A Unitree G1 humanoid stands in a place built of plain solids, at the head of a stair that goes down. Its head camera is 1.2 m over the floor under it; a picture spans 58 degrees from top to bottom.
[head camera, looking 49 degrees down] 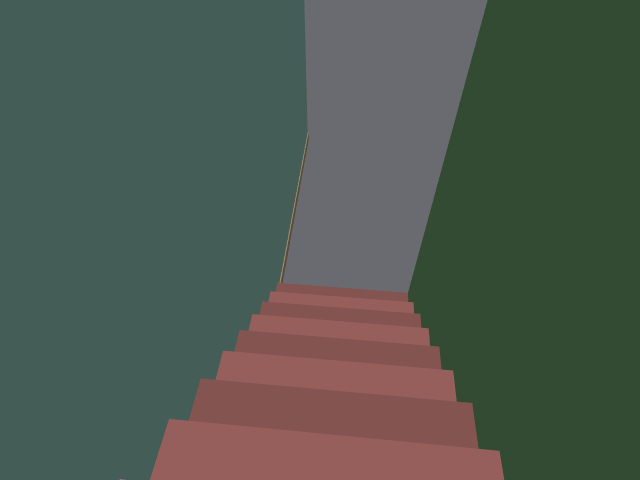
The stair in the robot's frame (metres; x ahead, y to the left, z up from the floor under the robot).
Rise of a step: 0.20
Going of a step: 0.22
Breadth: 1.02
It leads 5 degrees to the right of straight ahead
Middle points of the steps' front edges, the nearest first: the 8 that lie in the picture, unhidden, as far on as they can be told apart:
0.42 -0.03 -0.20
0.64 -0.05 -0.40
0.86 -0.07 -0.60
1.07 -0.09 -0.80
1.29 -0.11 -0.99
1.51 -0.13 -1.19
1.72 -0.15 -1.39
1.94 -0.17 -1.59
